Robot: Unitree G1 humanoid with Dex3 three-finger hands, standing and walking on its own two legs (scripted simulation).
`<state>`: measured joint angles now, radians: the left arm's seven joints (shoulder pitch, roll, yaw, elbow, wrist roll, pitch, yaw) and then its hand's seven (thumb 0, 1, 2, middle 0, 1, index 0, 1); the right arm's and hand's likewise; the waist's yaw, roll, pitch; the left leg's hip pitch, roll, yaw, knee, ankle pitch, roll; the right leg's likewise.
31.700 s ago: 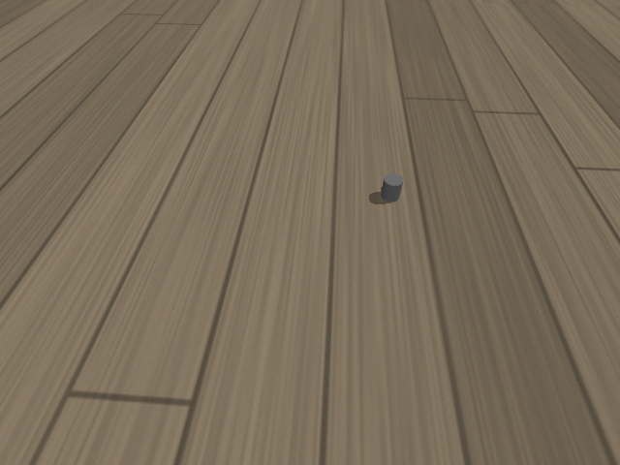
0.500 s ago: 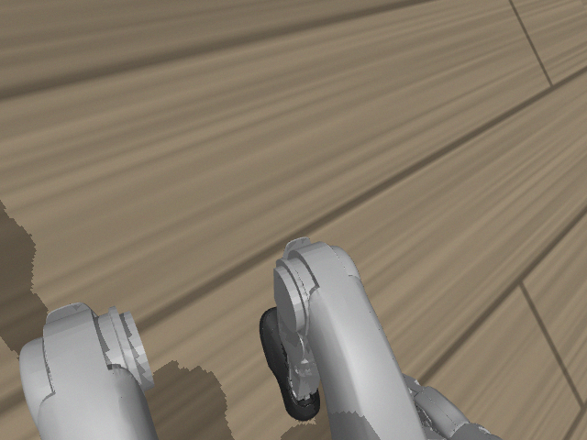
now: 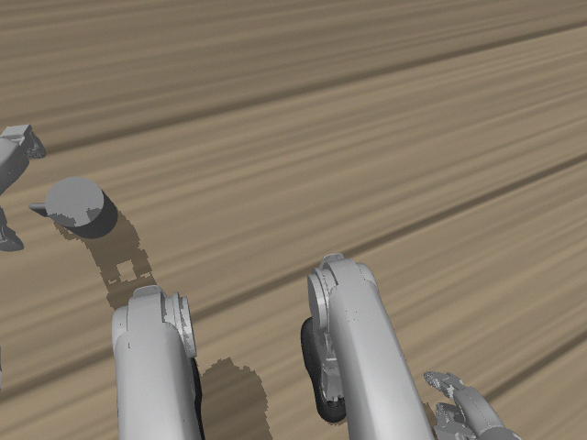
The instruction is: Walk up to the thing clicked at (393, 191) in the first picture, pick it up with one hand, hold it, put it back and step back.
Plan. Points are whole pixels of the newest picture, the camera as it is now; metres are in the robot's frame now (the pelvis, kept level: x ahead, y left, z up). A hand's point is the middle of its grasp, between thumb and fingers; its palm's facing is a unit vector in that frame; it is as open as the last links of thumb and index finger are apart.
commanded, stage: withdraw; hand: left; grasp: from above
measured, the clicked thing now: (74, 209) +0.50 +0.30 -0.33
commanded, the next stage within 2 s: home in 0.26 s
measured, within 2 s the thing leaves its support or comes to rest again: neither
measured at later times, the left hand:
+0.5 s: hand (3, 174) +0.51 +0.34 -0.17, palm faces -0.37 -0.05 -0.93, open 13.9 cm
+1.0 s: hand out of the picture +0.34 +0.29 +0.02, palm faces -0.22 -0.70 -0.68, open 8.0 cm
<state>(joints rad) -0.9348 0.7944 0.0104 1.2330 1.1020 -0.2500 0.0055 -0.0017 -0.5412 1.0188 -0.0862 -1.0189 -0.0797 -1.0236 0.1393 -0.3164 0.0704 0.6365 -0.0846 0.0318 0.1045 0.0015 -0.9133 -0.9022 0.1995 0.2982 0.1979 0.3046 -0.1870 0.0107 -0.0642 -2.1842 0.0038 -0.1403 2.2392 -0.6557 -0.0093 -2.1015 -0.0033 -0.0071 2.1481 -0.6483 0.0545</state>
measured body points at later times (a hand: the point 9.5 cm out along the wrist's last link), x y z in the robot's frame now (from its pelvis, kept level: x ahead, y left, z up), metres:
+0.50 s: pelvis +0.00 +0.00 -0.05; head +0.25 +0.07 +0.32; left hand +0.52 +0.34 -0.12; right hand +0.03 -0.26 -0.15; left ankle +0.09 +0.13 -0.35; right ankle +0.11 -0.15 -0.35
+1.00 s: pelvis +0.01 +0.00 +0.12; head +0.18 +0.06 +0.53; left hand +0.35 +0.32 +0.06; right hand +0.23 -0.25 +0.02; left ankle +0.08 +0.13 -0.35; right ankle +0.11 -0.15 -0.35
